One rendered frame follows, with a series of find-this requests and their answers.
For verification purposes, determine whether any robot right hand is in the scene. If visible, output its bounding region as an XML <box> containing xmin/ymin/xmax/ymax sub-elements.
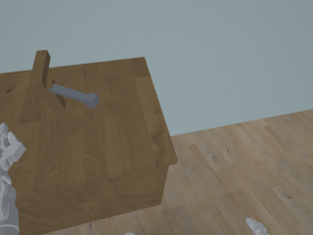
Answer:
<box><xmin>246</xmin><ymin>217</ymin><xmax>270</xmax><ymax>235</ymax></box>

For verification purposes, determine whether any robot left hand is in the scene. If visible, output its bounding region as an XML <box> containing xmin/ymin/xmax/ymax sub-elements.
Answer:
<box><xmin>0</xmin><ymin>122</ymin><xmax>26</xmax><ymax>174</ymax></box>

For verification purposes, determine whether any tap lever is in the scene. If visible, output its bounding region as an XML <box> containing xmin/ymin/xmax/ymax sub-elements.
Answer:
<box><xmin>48</xmin><ymin>83</ymin><xmax>100</xmax><ymax>109</ymax></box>

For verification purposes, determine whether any counter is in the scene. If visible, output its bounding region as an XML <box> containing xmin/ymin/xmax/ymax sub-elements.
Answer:
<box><xmin>0</xmin><ymin>50</ymin><xmax>178</xmax><ymax>235</ymax></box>

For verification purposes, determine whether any robot left forearm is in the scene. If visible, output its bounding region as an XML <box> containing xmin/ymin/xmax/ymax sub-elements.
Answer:
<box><xmin>0</xmin><ymin>171</ymin><xmax>20</xmax><ymax>235</ymax></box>

